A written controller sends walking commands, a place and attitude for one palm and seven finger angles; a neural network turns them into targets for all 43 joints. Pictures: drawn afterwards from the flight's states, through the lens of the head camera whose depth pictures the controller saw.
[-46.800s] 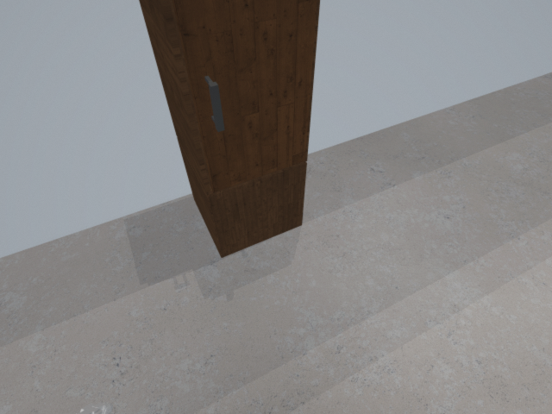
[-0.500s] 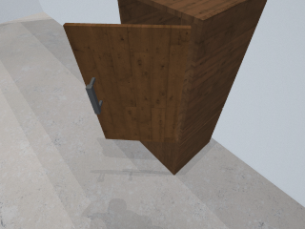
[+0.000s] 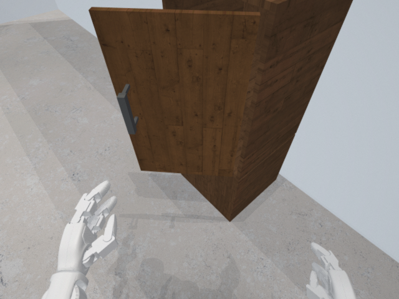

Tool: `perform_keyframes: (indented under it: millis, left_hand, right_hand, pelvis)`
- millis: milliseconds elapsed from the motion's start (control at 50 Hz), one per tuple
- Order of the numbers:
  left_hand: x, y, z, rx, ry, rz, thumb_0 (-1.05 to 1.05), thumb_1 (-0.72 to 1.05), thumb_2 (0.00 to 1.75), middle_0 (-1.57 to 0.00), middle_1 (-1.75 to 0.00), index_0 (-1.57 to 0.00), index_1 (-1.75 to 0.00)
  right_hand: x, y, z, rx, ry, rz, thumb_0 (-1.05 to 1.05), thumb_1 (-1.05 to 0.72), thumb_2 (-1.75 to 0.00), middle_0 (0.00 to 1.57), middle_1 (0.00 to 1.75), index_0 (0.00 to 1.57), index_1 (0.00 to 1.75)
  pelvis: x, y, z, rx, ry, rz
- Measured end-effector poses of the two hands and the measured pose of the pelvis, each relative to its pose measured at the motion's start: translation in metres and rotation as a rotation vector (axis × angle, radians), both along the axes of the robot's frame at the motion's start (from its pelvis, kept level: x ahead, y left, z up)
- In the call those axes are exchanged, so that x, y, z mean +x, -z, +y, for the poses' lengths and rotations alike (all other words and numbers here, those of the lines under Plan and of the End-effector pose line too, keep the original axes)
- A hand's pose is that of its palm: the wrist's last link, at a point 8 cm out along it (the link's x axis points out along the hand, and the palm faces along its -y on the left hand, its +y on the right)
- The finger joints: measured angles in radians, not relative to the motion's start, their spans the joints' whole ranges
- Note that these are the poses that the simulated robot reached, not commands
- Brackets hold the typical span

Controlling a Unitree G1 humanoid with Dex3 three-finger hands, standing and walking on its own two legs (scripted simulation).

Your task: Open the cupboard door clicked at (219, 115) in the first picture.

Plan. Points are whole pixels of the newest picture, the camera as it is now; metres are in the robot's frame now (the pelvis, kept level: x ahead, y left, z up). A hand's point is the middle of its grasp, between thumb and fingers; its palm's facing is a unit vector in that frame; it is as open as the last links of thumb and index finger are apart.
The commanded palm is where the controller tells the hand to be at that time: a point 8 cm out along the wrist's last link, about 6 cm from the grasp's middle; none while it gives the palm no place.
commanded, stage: raise the hand with hooked fingers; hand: left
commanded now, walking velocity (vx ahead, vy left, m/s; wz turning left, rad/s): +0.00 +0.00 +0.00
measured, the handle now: (129, 109) +0.59 +0.22 +0.03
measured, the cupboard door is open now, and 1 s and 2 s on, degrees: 43 43 43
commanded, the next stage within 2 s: move the hooked fingers beside the handle in 1.84 s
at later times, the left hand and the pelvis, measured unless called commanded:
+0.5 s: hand (91, 255) +0.21 +0.22 +0.00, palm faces -0.08 -1.00 -0.04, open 10.6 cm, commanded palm +0.18 +0.28 +0.00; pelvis -0.03 +0.02 -0.05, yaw +1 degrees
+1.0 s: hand (63, 229) +0.24 +0.27 +0.02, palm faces -0.02 -1.00 -0.05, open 13.4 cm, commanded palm +0.22 +0.33 +0.03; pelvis -0.01 +0.03 -0.02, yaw +1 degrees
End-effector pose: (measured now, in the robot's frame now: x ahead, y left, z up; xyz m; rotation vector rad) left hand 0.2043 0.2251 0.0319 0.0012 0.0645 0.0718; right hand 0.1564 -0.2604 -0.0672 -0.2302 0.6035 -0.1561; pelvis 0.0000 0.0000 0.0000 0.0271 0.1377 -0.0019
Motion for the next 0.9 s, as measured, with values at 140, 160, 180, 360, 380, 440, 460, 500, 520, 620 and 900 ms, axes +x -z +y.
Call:
perform_keyframes:
  millis: [140, 160, 180, 360, 380, 440, 460, 500, 520, 620, 900]
  left_hand:
    - [-0.037, 0.05, 0.004, -0.04, 0.143, -0.013, 0.01, 0.63, 0.78, -0.22, -0.47, -0.22, -0.48]
    - [-0.044, 0.057, 0.008, -0.048, 0.121, 0.019, 0.01, 0.61, 0.77, -0.23, -0.49, -0.23, -0.49]
    - [-0.05, 0.063, 0.012, -0.049, 0.096, 0.042, 0.01, 0.59, 0.77, -0.23, -0.5, -0.23, -0.51]
    - [-0.042, 0.038, 0.036, 0.052, 0.097, -0.049, 0.02, 0.37, 0.68, -0.24, -0.64, -0.24, -0.64]
    - [-0.036, 0.037, 0.038, 0.052, 0.115, -0.042, 0.02, 0.35, 0.67, -0.24, -0.65, -0.24, -0.65]
    - [-0.021, 0.036, 0.042, 0.042, 0.152, 0.008, 0.01, 0.28, 0.64, -0.25, -0.7, -0.25, -0.7]
    - [-0.017, 0.035, 0.044, 0.038, 0.156, 0.026, 0.01, 0.26, 0.63, -0.25, -0.71, -0.25, -0.71]
    - [-0.013, 0.031, 0.048, 0.035, 0.148, 0.046, 0.01, 0.21, 0.61, -0.25, -0.74, -0.25, -0.74]
    - [-0.011, 0.029, 0.051, 0.034, 0.141, 0.049, 0.01, 0.19, 0.6, -0.25, -0.76, -0.25, -0.76]
    - [-0.008, 0.021, 0.063, 0.047, 0.106, 0.024, 0.01, 0.07, 0.55, -0.26, -0.83, -0.26, -0.83]
    - [0.011, 0.012, 0.093, 0.049, 0.097, 0.001, 0.0, -0.26, 0.41, -0.29, -1.04, -0.28, -1.04]
  right_hand:
    - [0.066, -0.026, 0.002, -0.086, -0.109, -0.243, 0.01, -0.91, -0.9, 0.19, 0.3, 0.19, 0.3]
    - [0.07, -0.026, 0.007, -0.089, -0.121, -0.249, 0.01, -0.91, -0.9, 0.19, 0.3, 0.19, 0.3]
    - [0.072, -0.023, 0.012, -0.089, -0.132, -0.249, 0.01, -0.91, -0.9, 0.19, 0.3, 0.19, 0.3]
    - [0.029, 0.041, 0.069, 0.016, -0.195, -0.023, 0.01, -0.91, -0.9, 0.2, 0.3, 0.2, 0.3]
    - [0.02, 0.048, 0.073, 0.034, -0.187, 0.01, 0.01, -0.91, -0.9, 0.2, 0.3, 0.2, 0.3]
    - [-0.009, 0.06, 0.08, 0.074, -0.144, 0.093, 0.01, -0.9, -0.9, 0.2, 0.3, 0.2, 0.3]
    - [-0.017, 0.062, 0.081, 0.082, -0.127, 0.113, 0.01, -0.9, -0.9, 0.2, 0.3, 0.2, 0.3]
    - [-0.032, 0.062, 0.079, 0.089, -0.092, 0.142, 0.01, -0.9, -0.9, 0.2, 0.3, 0.2, 0.3]
    - [-0.038, 0.061, 0.076, 0.085, -0.077, 0.152, 0.01, -0.9, -0.9, 0.2, 0.3, 0.2, 0.3]
    - [-0.051, 0.053, 0.058, 0.032, -0.039, 0.17, 0.01, -0.9, -0.9, 0.2, 0.3, 0.2, 0.3]
    - [-0.002, 0.015, 0.041, -0.077, -0.068, 0.051, 0.01, -0.91, -0.9, 0.2, 0.3, 0.2, 0.3]
  pelvis:
    - [-0.015, 0.042, 0.002, -0.002, -0.005, 0.071]
    - [-0.017, 0.045, 0.002, -0.007, -0.01, 0.075]
    - [-0.017, 0.048, 0.003, -0.013, -0.014, 0.078]
    - [-0.027, 0.056, 0.01, -0.067, -0.051, 0.092]
    - [-0.028, 0.056, 0.011, -0.068, -0.051, 0.094]
    - [-0.029, 0.052, 0.015, -0.067, -0.044, 0.098]
    - [-0.028, 0.05, 0.017, -0.065, -0.04, 0.098]
    - [-0.027, 0.045, 0.02, -0.061, -0.033, 0.098]
    - [-0.026, 0.043, 0.021, -0.059, -0.03, 0.098]
    - [-0.023, 0.038, 0.026, -0.054, -0.024, 0.099]
    - [-0.012, 0.029, 0.03, -0.068, -0.034, 0.077]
